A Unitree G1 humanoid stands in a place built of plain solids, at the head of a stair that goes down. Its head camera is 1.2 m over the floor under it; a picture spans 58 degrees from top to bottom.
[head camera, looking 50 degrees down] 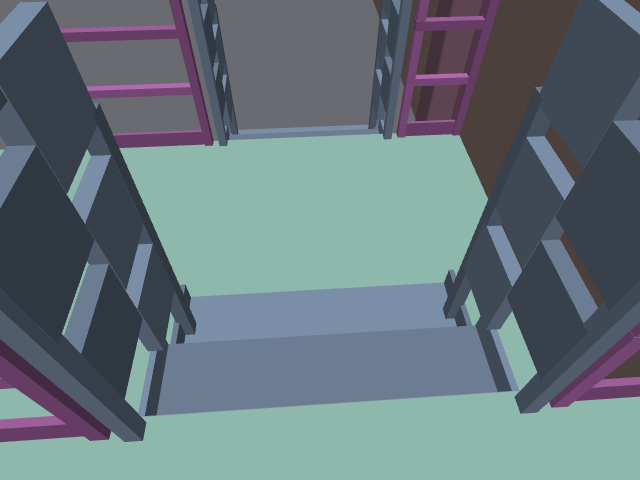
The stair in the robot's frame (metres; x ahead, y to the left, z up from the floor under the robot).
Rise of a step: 0.17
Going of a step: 0.30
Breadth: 1.12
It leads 4 degrees to the left of straight ahead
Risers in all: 3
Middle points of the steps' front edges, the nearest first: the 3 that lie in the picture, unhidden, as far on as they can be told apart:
0.42 -0.04 0.00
0.72 -0.02 -0.17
1.02 0.00 -0.35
